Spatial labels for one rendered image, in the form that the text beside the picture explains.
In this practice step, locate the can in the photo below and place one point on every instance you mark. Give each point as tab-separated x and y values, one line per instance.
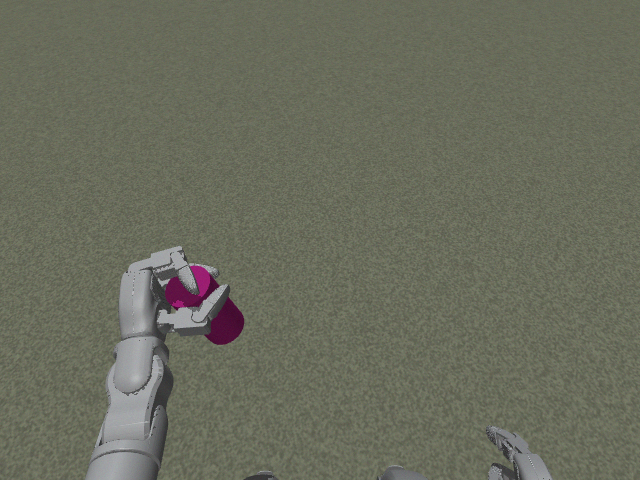
229	322

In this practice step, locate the left robot hand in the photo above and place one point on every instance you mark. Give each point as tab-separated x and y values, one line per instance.
143	309

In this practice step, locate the left robot arm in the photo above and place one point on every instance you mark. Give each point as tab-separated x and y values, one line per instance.
132	437

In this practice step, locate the right robot hand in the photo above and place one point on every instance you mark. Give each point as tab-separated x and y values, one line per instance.
527	466

